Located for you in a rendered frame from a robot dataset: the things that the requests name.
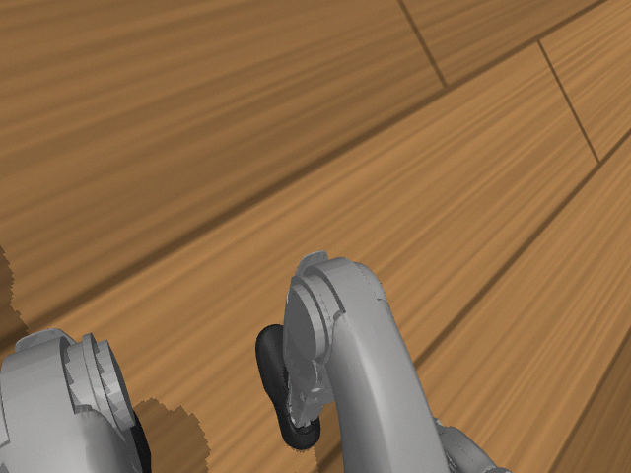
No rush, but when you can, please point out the left robot foot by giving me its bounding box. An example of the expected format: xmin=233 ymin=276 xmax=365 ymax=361
xmin=130 ymin=410 xmax=152 ymax=473

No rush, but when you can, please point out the right robot hand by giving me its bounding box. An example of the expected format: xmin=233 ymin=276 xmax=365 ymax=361
xmin=433 ymin=417 xmax=497 ymax=473

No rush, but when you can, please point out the right robot foot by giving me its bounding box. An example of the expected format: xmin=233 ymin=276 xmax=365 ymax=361
xmin=255 ymin=324 xmax=320 ymax=450

